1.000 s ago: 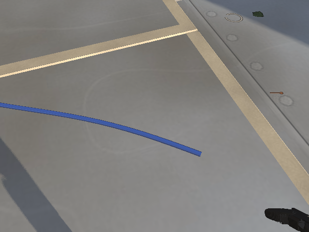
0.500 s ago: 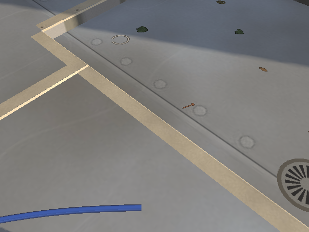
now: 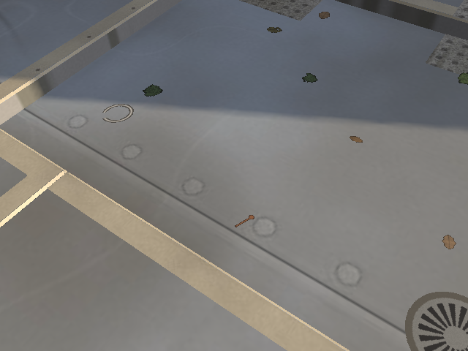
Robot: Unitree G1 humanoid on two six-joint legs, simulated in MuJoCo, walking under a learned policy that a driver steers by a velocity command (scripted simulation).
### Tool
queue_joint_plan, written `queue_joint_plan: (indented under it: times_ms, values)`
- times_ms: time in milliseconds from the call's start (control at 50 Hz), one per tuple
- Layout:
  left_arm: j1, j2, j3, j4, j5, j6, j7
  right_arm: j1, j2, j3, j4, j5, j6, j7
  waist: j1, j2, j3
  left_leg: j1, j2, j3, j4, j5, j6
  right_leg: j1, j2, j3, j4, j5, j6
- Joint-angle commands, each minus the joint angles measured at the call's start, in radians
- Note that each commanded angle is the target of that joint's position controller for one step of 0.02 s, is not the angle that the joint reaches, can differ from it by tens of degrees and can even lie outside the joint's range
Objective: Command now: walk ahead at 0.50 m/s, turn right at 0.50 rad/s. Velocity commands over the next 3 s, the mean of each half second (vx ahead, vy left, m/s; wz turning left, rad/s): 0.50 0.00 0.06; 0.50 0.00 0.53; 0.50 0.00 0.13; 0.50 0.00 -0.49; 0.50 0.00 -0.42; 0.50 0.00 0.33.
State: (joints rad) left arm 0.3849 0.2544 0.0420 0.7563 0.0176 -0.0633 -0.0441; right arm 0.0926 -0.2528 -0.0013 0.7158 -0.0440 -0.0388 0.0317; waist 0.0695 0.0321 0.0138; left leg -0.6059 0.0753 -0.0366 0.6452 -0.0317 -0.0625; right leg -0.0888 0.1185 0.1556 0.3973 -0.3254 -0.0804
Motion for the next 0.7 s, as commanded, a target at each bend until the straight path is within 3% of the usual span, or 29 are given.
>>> queue_joint_plan:
  times_ms: [20,40,60,80,100,120,140,160,180,200,220,240,260,280,340,360,400,460,500,520,540,560,580,600,640,700]
  values:
    - [0.043,0.208,0.064,-0.035,-0.003,0.03,0.042,-0.05,-0.11,-0.035,-0.09,0.016,-0.02,-0.007,-0.013,-0.15,0.0,0.149,-0.068,0.054,-0.071,-0.076,0.026,-0.032,-0.239,0.188,-0.017,0.522,-0.094]
    - [0.012,0.202,0.064,-0.04,0.0,0.026,0.045,0.025,-0.128,-0.045,-0.069,0.014,-0.025,-0.013,-0.054,-0.153,-0.015,0.229,-0.073,0.047,-0.104,-0.112,0.048,-0.029,-0.244,0.204,0.026,0.539,-0.081]
    - [-0.048,0.115,0.014,-0.018,0.108,-0.03,-0.037,0.142,-0.126,-0.024,-0.023,-0.003,-0.049,-0.015,-0.159,-0.052,-0.031,0.357,-0.023,-0.014,-0.06,0.093,0.105,-0.093,-0.273,0.235,0.108,0.532,-0.076]
    - [-0.064,0.063,0.011,-0.027,0.088,-0.062,-0.066,0.344,-0.163,-0.048,0.042,-0.006,-0.061,-0.019,-0.223,0.025,-0.172,0.612,0.008,-0.036,-0.056,0.021,0.167,-0.15,-0.132,0.14,0.334,0.474,-0.028]
    - [0.187,-0.053,-0.015,-0.007,0.089,-0.084,-0.063,0.474,-0.243,-0.055,0.069,-0.019,-0.068,0.001,-0.13,0.285,-0.409,1.037,0.2,-0.367,-0.095,0.158,0.444,-0.413,0.064,0.058,0.62,-0.146,0.045]
    - [0.078,0.05,0.006,-0.035,0.06,-0.084,-0.071,0.501,-0.207,-0.042,0.071,-0.037,-0.065,0.011,-0.207,0.268,-0.278,1.063,0.271,-0.748,-0.316,-0.262,0.49,-0.767,0.084,0.041,0.913,-0.304,0.071]
    - [-0.057,0.119,0.027,-0.05,0.063,-0.074,-0.046,0.431,-0.157,-0.036,0.075,-0.015,-0.07,0.01,-0.2,0.099,-0.063,0.878,0.25,-0.702,-0.388,-0.596,0.391,-0.883,0.01,0.065,0.974,-0.167,0.045]
    - [-0.084,0.168,0.036,-0.054,-0.015,-0.036,0.01,0.255,-0.224,-0.09,0.036,0.034,-0.046,-0.011,-0.116,-0.034,-0.046,0.672,0.29,-0.602,-0.388,-0.385,0.32,-0.692,-0.075,-0.011,0.883,-0.031,0.036]
    - [-0.103,0.164,0.031,-0.057,0.007,-0.015,0.022,0.213,-0.169,-0.066,0.029,0.039,-0.039,-0.014,-0.083,-0.082,0.002,0.526,0.227,-0.479,-0.39,-0.158,0.294,-0.599,-0.118,-0.046,0.817,0.002,0.044]
    - [-0.088,0.133,0.024,-0.06,0.02,0.007,0.02,0.214,-0.136,-0.053,0.042,0.039,-0.039,-0.015,-0.058,-0.027,0.002,0.449,0.183,-0.403,-0.399,-0.076,0.281,-0.525,-0.141,-0.061,0.765,-0.006,0.055]
    - [-0.095,0.027,-0.025,-0.055,0.118,-0.015,0.012,0.217,0.001,-0.006,0.034,-0.009,-0.076,-0.016,-0.077,0.155,-0.06,0.474,0.151,-0.399,-0.462,-0.251,0.344,-0.572,-0.194,0.011,0.797,-0.022,0.05]
    - [-0.11,0.025,-0.025,-0.053,0.12,-0.019,0.01,0.214,0.03,0.0,0.031,-0.011,-0.094,-0.022,-0.084,0.089,-0.02,0.475,0.129,-0.396,-0.489,-0.324,0.345,-0.606,-0.189,-0.006,0.718,-0.019,0.057]
    - [-0.141,0.035,-0.026,-0.061,0.099,-0.023,0.011,0.205,-0.014,-0.014,0.031,-0.015,-0.104,-0.021,-0.083,0.032,-0.007,0.458,0.108,-0.348,-0.499,-0.296,0.347,-0.609,-0.182,-0.034,0.639,0.004,0.074]
    - [-0.168,0.046,-0.026,-0.066,0.079,-0.024,0.013,0.208,-0.063,-0.029,0.038,-0.015,-0.108,-0.012,-0.09,0.014,-0.015,0.446,0.085,-0.295,-0.498,-0.244,0.349,-0.59,-0.184,-0.065,0.563,0.049,0.093]
    - [-0.27,0.023,-0.048,-0.088,0.06,-0.001,0.006,0.271,-0.12,-0.048,0.067,-0.009,-0.1,0.034,-0.123,0.013,0.01,0.335,0.053,-0.201,-0.492,-0.11,0.348,-0.464,-0.18,-0.138,0.336,0.182,0.131]
    - [-0.352,0.062,-0.027,-0.133,-0.007,0.006,0.009,0.373,-0.16,-0.075,0.131,0.07,-0.059,0.0,-0.123,0.003,0.072,0.308,0.048,-0.188,-0.463,0.095,0.273,-0.411,-0.148,-0.186,0.287,0.28,0.128]
    - [-0.363,0.04,-0.033,-0.141,-0.008,0.011,0.01,0.408,-0.149,-0.07,0.142,0.063,-0.028,-0.017,-0.131,0.044,0.042,0.357,0.033,-0.171,-0.399,0.247,0.231,-0.374,-0.114,-0.193,0.246,0.309,0.127]
    - [-0.364,0.056,-0.024,-0.153,-0.002,0.009,0.022,0.388,-0.151,-0.08,0.132,0.038,-0.011,-0.028,-0.121,0.079,0.016,0.423,0.037,-0.206,-0.324,0.265,0.221,-0.319,-0.091,-0.177,0.195,0.208,0.114]
    - [-0.234,0.085,-0.006,-0.121,0.0,-0.004,0.036,0.334,-0.164,-0.089,0.112,0.037,-0.008,-0.035,-0.039,0.047,-0.027,0.408,0.024,-0.236,-0.2,0.232,0.197,-0.136,-0.087,-0.153,0.074,0.196,0.085]
    - [-0.111,0.142,0.013,-0.094,0.017,-0.018,0.049,0.306,-0.147,-0.087,0.089,0.043,-0.015,-0.031,0.019,-0.025,-0.107,0.329,-0.027,-0.199,-0.017,0.144,0.173,0.051,-0.189,-0.055,0.036,0.168,0.045]
    - [0.054,0.223,0.031,-0.087,0.036,-0.022,0.064,0.309,-0.079,-0.073,0.048,0.041,-0.025,-0.032,0.072,-0.173,-0.272,0.222,-0.093,-0.096,0.258,-0.208,0.159,0.261,-0.447,0.19,0.004,0.0,0.005]
    - [0.018,0.284,0.051,-0.083,0.028,-0.001,0.066,0.413,-0.066,-0.075,0.024,0.059,-0.018,-0.032,0.002,-0.366,-0.302,-0.037,-0.177,-0.013,0.45,-0.541,0.147,0.346,-0.573,0.55,-0.111,-0.177,-0.1]
    - [-0.035,0.175,0.035,-0.095,0.019,0.009,0.062,0.386,-0.13,-0.087,0.064,0.031,0.001,-0.035,-0.008,-0.2,-0.175,-0.106,-0.103,-0.042,0.545,-0.472,0.153,0.237,-0.533,0.512,-0.129,-0.269,-0.112]
    - [-0.096,0.099,0.015,-0.102,0.015,0.006,0.056,0.323,-0.126,-0.091,0.059,0.024,0.006,-0.023,-0.022,-0.118,-0.074,-0.096,-0.078,-0.049,0.545,-0.383,0.148,0.13,-0.478,0.366,-0.144,-0.191,-0.097]
    - [-0.124,0.061,0.005,-0.086,0.012,-0.007,0.052,0.286,-0.092,-0.088,0.055,0.017,0.023,-0.01,-0.057,-0.126,-0.013,-0.041,-0.026,-0.037,0.498,-0.317,0.123,0.009,-0.412,0.155,-0.185,0.086,-0.073]
    - [-0.093,0.07,0.012,-0.055,0.002,-0.032,0.048,0.247,-0.081,-0.086,0.035,0.013,0.05,0.003,-0.075,-0.125,-0.014,-0.029,-0.016,-0.029,0.485,-0.245,0.1,-0.015,-0.387,0.016,-0.215,0.299,-0.072]
